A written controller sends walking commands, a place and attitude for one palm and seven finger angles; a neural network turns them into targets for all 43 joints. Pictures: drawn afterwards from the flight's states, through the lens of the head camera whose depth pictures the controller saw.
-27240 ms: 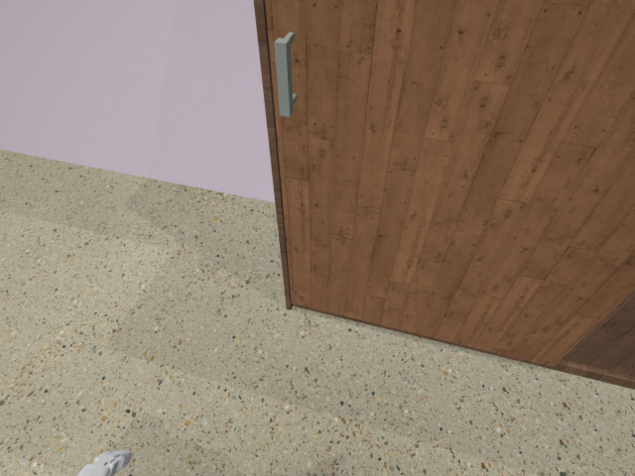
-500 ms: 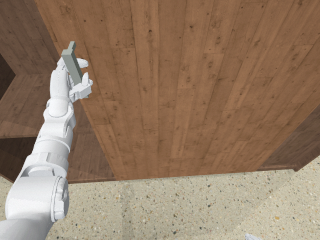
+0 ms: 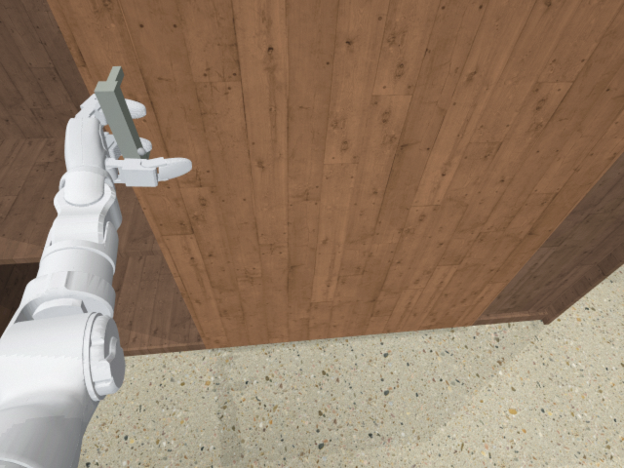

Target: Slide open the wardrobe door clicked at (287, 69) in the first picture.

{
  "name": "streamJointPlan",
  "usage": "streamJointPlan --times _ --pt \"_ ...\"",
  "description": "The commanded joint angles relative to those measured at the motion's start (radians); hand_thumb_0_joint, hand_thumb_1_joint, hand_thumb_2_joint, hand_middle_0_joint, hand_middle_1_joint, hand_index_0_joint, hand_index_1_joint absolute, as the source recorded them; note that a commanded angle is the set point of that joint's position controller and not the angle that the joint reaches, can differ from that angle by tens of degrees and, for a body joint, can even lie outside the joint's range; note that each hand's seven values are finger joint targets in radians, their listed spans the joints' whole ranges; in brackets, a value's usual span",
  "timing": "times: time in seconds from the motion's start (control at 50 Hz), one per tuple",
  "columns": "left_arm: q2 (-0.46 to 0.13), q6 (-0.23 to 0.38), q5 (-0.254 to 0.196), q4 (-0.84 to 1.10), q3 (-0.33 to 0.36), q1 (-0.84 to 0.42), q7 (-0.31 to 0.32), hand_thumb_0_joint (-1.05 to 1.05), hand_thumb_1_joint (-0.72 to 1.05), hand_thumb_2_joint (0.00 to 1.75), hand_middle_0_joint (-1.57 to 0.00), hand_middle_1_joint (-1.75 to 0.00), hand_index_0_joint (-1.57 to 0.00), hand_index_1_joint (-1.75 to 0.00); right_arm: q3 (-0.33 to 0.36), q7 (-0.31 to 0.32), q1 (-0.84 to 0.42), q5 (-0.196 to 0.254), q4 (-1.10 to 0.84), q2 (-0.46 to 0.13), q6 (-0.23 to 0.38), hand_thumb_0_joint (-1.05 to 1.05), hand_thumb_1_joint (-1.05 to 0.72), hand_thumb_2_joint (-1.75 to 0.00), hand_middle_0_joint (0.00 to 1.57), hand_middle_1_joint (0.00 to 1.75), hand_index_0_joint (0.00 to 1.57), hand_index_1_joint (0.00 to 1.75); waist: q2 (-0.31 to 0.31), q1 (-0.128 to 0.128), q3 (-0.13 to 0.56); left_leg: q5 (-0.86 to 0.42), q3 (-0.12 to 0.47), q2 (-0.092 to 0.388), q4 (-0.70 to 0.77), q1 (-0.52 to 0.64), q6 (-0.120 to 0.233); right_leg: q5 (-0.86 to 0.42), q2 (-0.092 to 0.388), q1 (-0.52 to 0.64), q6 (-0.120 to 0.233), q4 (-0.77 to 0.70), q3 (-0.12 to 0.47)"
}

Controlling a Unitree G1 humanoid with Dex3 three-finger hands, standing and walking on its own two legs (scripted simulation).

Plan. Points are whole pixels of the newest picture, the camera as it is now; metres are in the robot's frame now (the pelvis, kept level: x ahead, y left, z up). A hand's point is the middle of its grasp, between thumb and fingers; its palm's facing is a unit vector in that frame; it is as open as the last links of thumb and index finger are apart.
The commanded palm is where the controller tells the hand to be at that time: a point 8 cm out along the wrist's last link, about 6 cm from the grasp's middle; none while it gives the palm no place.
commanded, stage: loosen the grip on the handle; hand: left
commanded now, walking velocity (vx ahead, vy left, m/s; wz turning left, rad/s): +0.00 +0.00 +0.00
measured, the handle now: (129, 125) +0.53 +0.24 +0.15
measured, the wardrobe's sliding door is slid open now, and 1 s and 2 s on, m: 0.57 0.57 0.57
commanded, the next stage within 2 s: slip the hand off the handle in 0.24 s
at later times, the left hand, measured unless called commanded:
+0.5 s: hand (127, 149) +0.49 +0.23 +0.14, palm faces +0.22 -0.96 -0.15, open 13.8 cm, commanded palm +0.45 +0.29 +0.14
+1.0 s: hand (69, 147) +0.48 +0.30 +0.15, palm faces +0.25 -0.95 -0.17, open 14.5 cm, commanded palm +0.44 +0.32 +0.14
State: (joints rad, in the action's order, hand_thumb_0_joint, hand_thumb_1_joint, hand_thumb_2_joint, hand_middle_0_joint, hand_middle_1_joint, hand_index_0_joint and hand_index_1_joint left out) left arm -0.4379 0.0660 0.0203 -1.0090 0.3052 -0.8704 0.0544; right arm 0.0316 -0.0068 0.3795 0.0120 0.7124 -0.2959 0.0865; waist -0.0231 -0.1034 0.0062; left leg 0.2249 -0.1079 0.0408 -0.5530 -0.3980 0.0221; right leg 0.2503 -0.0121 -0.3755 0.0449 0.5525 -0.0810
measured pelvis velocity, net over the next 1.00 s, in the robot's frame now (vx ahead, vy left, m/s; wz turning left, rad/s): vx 0.02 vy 0.02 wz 0.01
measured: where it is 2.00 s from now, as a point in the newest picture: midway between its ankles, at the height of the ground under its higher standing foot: outside the picture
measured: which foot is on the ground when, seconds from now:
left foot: down 0.00-1.00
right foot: down 0.00-1.00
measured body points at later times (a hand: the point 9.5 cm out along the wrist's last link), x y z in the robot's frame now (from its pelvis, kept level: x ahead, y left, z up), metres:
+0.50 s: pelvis +0.01 +0.01 +0.00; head +0.05 +0.02 +0.45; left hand +0.47 +0.28 +0.15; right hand +0.03 -0.26 -0.12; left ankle +0.04 +0.11 -0.73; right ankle +0.02 -0.09 -0.73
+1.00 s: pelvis +0.02 +0.02 +0.00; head +0.07 +0.04 +0.45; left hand +0.46 +0.35 +0.16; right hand +0.03 -0.26 -0.11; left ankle +0.04 +0.11 -0.73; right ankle +0.02 -0.09 -0.73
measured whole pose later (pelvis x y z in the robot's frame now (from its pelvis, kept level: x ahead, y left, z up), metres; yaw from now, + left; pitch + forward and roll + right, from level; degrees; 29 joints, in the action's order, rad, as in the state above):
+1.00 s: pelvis +0.02 +0.02 +0.00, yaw +1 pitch +7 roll -2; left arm -0.60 0.13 -0.02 -1.04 0.34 -0.85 -0.11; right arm 0.00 0.04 0.43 0.03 0.74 -0.29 0.07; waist -0.01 -0.10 0.03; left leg 0.27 -0.09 0.03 -0.60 -0.47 0.05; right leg 0.26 0.00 -0.41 0.01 0.54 -0.09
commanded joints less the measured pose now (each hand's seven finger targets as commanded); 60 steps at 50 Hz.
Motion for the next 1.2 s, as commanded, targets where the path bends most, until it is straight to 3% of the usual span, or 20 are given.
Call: streamJointPlan --times 0.0,0.02,0.04,0.06,0.1,0.16,0.3,0.32,0.34,0.42,0.46,0.5,0.58,0.66,0.74,0.78,0.88,0.98,1.1,1.18 --pt "-0.207 0.058 0.017 0.186 -0.026 -0.499 0.002 0.00 -0.55 0.20 -0.34 -1.27 -0.34 -1.27 0.045 0.016 0.035 0.011 -0.082 -0.141 0.039 0.00 -0.90 -0.90 0.20 0.30 0.20 0.30 0.057 -0.013 0.261 0.026 0.084 -0.034 0.041 0.109 0.034 -0.025 0.022 0.042 -0.016 -0.115 0.137" --pt "-0.230 0.059 0.023 0.183 -0.008 -0.480 0.006 0.00 -0.55 0.20 -0.33 -1.25 -0.33 -1.25 0.047 0.015 0.041 0.010 -0.079 -0.144 0.037 0.00 -0.90 -0.90 0.20 0.30 0.20 0.30 0.057 -0.008 0.272 0.033 0.087 -0.034 0.039 0.103 0.033 -0.012 0.022 0.045 -0.015 -0.114 0.136" --pt "-0.345 0.067 0.023 0.214 0.069 -0.552 0.016 0.00 -0.55 0.20 -0.32 -1.23 -0.32 -1.23 0.043 0.024 0.038 0.011 -0.079 -0.154 0.034 0.00 -0.90 -0.90 0.20 0.30 0.20 0.30 0.070 -0.003 0.286 0.036 0.087 -0.034 0.037 0.095 0.036 -0.006 0.025 0.069 -0.016 -0.119 0.150" --pt "-0.356 0.070 0.021 0.204 0.066 -0.588 0.018 0.00 -0.55 0.20 -0.30 -1.22 -0.30 -1.22 0.042 0.027 0.045 0.010 -0.074 -0.150 0.030 0.00 -0.90 -0.90 0.20 0.30 0.20 0.30 0.045 -0.012 0.316 0.037 0.088 -0.037 0.038 0.075 0.037 -0.008 0.030 0.102 -0.023 -0.124 0.169" --pt "-0.297 0.069 0.007 0.141 0.030 -0.572 0.010 0.00 -0.55 0.20 -0.28 -1.18 -0.28 -1.18 0.036 0.028 0.055 0.013 -0.065 -0.141 0.033 0.00 -0.90 -0.90 0.20 0.30 0.20 0.30 -0.001 -0.023 0.275 0.059 0.088 -0.036 0.036 0.040 0.033 0.015 0.034 0.094 -0.028 -0.133 0.177" --pt "-0.298 0.102 0.006 0.189 0.023 -0.578 -0.001 0.00 -0.55 0.20 -0.25 -1.15 -0.25 -1.15 0.041 0.028 0.062 0.009 -0.063 -0.144 0.039 0.00 -0.90 -0.90 0.20 0.30 0.20 0.30 0.074 -0.015 0.348 0.022 0.095 -0.034 0.033 0.092 0.032 -0.032 0.025 0.095 -0.022 -0.105 0.159" --pt "-0.246 0.109 -0.024 0.152 0.017 -0.513 -0.018 0.00 -0.55 0.20 -0.25 -1.15 -0.25 -1.15 0.044 0.027 0.095 0.010 -0.045 -0.148 0.042 0.00 -0.90 -0.90 0.20 0.30 0.20 0.30 0.007 -0.022 0.336 -0.053 0.108 -0.027 0.025 0.130 0.033 -0.117 0.004 0.057 -0.027 -0.085 0.112" --pt "-0.334 0.109 -0.015 0.140 0.079 -0.531 -0.013 0.00 -0.55 0.20 -0.25 -1.15 -0.25 -1.15 0.043 0.031 0.103 0.009 -0.033 -0.158 0.038 0.00 -0.90 -0.90 0.20 0.30 0.20 0.30 0.008 -0.018 0.328 -0.057 0.110 -0.026 0.028 0.120 0.034 -0.122 0.000 0.055 -0.027 -0.082 0.106" --pt "-0.352 0.112 -0.013 0.162 0.088 -0.529 -0.009 0.00 -0.55 0.20 -0.25 -1.15 -0.25 -1.15 0.038 0.034 0.099 0.008 -0.041 -0.155 0.037 0.00 -0.90 -0.90 0.20 0.30 0.20 0.30 0.041 -0.007 0.329 -0.081 0.107 -0.031 0.026 0.122 0.035 -0.142 0.000 0.065 -0.025 -0.075 0.105" --pt "-0.335 0.100 0.007 0.150 0.077 -0.465 -0.011 0.00 -0.55 0.20 -0.25 -1.15 -0.25 -1.15 0.034 0.035 0.094 0.007 -0.054 -0.145 0.029 0.00 -0.90 -0.90 0.20 0.30 0.20 0.30 0.059 0.002 0.311 -0.117 0.110 -0.028 0.030 0.138 0.029 -0.165 -0.007 0.048 -0.021 -0.066 0.086" --pt "-0.401 0.104 0.012 0.176 0.124 -0.456 -0.010 0.00 -0.55 0.20 -0.25 -1.15 -0.25 -1.15 0.033 0.040 0.091 0.004 -0.059 -0.149 0.025 0.00 -0.90 -0.90 0.20 0.30 0.20 0.30 0.082 0.015 0.340 -0.155 0.108 -0.029 0.026 0.148 0.028 -0.200 -0.006 0.073 -0.019 -0.060 0.089" --pt "-0.406 0.094 0.006 0.156 0.137 -0.411 -0.016 0.00 -0.55 0.20 -0.25 -1.15 -0.25 -1.15 0.029 0.045 0.084 0.007 -0.070 -0.147 0.020 0.00 -0.90 -0.90 0.20 0.30 0.20 0.30 0.045 0.024 0.319 -0.141 0.106 -0.028 0.031 0.123 0.027 -0.190 -0.007 0.082 -0.020 -0.063 0.083" --pt "-0.439 0.090 0.015 0.142 0.131 -0.457 -0.031 0.00 -0.55 0.20 -0.25 -1.15 -0.25 -1.15 0.020 0.059 0.071 0.010 -0.082 -0.148 0.013 0.00 -0.90 -0.90 0.20 0.30 0.20 0.30 0.047 0.007 0.279 -0.080 0.104 -0.027 0.041 0.096 0.029 -0.141 -0.004 0.065 -0.023 -0.074 0.088" --pt "-0.489 0.106 0.017 0.153 0.158 -0.452 -0.051 0.00 -0.55 0.20 -0.25 -1.15 -0.25 -1.15 0.022 0.067 0.077 0.008 -0.085 -0.154 0.010 0.00 -0.90 -0.90 0.20 0.30 0.20 0.30 0.073 0.012 0.338 -0.107 0.110 -0.024 0.032 0.128 0.027 -0.154 -0.006 0.067 -0.022 -0.067 0.087" --pt "-0.458 0.122 0.004 0.144 0.114 -0.487 -0.085 0.00 -0.55 0.20 -0.25 -1.15 -0.25 -1.15 0.020 0.072 0.085 0.012 -0.082 -0.157 0.012 0.00 -0.90 -0.90 0.20 0.30 0.20 0.30 0.082 -0.011 0.324 -0.088 0.128 -0.018 0.034 0.148 0.025 -0.118 -0.011 0.028 -0.021 -0.071 0.078" --pt "-0.413 0.133 0.001 0.157 0.063 -0.545 -0.101 0.00 -0.55 0.20 -0.25 -1.15 -0.25 -1.15 0.022 0.069 0.094 0.013 -0.067 -0.158 0.017 0.00 -0.90 -0.90 0.20 0.30 0.20 0.30 0.141 -0.031 0.327 -0.084 0.142 -0.013 0.033 0.192 0.019 -0.095 -0.014 -0.025 -0.022 -0.076 0.074" --pt "-0.365 0.153 -0.030 0.174 0.031 -0.513 -0.148 0.00 -0.55 0.20 -0.25 -1.15 -0.25 -1.15 0.033 0.068 0.119 0.015 -0.041 -0.168 0.024 0.00 -0.90 -0.90 0.20 0.30 0.20 0.30 0.166 -0.035 0.384 -0.194 0.176 0.002 0.017 0.292 0.006 -0.123 -0.025 -0.068 -0.019 -0.068 0.057" --pt "-0.292 0.096 -0.085 0.243 0.025 -0.277 -0.185 0.00 -0.55 0.20 -0.25 -1.15 -0.25 -1.15 0.042 0.059 0.098 0.031 -0.067 -0.165 0.025 0.00 -0.90 -0.90 0.20 0.30 0.20 0.30 0.166 0.024 0.400 -0.344 0.168 0.004 0.011 0.311 -0.001 -0.190 -0.029 -0.017 -0.017 -0.067 0.049" --pt "-0.356 0.036 -0.103 0.435 0.128 -0.108 -0.131 0.00 -0.55 0.20 -0.25 -1.15 -0.25 -1.15 0.039 0.059 0.031 0.041 -0.114 -0.156 0.021 0.00 -0.90 -0.90 0.20 0.30 0.20 0.30 0.068 0.072 0.329 -0.324 0.140 0.000 0.038 0.227 0.012 -0.234 -0.030 0.083 -0.021 -0.077 0.052" --pt "-0.403 0.049 -0.087 0.623 0.187 -0.052 -0.088 0.00 -0.55 0.20 -0.25 -1.15 -0.25 -1.15 0.029 0.067 -0.019 0.033 -0.135 -0.135 0.029 0.00 -0.90 -0.90 0.20 0.30 0.20 0.30 0.105 0.093 0.366 -0.370 0.121 0.000 0.043 0.249 0.015 -0.295 -0.026 0.153 -0.020 -0.067 0.065"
